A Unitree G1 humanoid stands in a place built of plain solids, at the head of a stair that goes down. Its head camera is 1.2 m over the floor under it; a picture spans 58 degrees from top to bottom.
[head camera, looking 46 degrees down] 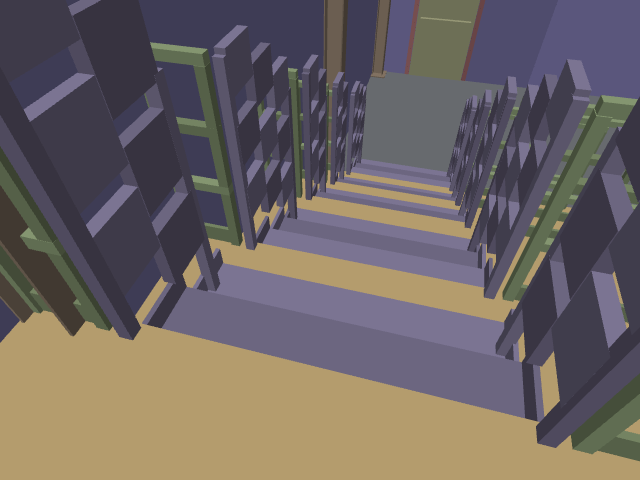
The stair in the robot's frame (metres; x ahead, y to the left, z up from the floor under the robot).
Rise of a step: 0.18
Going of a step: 0.29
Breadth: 1.32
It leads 15 degrees to the right of straight ahead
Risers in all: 3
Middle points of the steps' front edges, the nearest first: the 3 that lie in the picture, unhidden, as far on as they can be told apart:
0.62 -0.01 0.00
0.91 -0.08 -0.18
1.19 -0.16 -0.35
